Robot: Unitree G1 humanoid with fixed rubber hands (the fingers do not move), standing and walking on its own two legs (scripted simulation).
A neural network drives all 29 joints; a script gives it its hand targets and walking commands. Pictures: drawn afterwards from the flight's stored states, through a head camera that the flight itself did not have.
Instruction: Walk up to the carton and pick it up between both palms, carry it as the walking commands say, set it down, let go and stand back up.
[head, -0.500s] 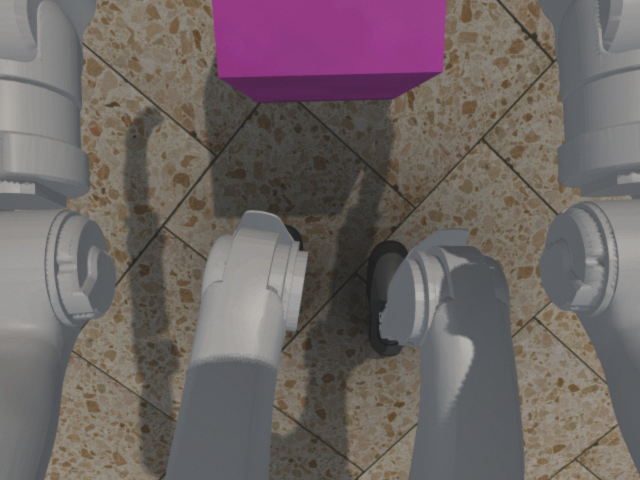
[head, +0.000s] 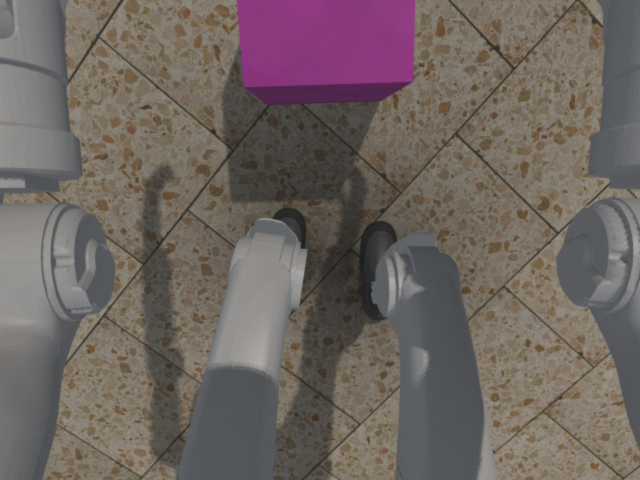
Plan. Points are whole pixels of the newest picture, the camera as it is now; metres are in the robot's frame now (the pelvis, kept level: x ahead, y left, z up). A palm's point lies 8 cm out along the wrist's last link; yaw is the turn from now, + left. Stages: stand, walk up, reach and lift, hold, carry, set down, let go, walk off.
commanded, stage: set down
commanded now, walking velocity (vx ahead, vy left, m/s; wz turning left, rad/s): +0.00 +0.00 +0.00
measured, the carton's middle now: (323, 23) +0.58 +0.05 -0.43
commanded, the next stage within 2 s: let go in 0.36 s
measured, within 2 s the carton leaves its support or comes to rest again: neither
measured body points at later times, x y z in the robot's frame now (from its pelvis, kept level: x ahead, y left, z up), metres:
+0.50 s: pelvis +0.03 +0.00 +0.11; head +0.36 +0.02 +0.41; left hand +0.57 +0.24 +0.02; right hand +0.61 -0.15 +0.02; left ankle +0.14 +0.09 -0.52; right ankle +0.13 -0.11 -0.52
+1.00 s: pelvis +0.13 +0.01 +0.19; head +0.32 +0.01 +0.60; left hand +0.45 +0.25 +0.09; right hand +0.49 -0.19 +0.09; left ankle +0.14 +0.09 -0.52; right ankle +0.13 -0.11 -0.52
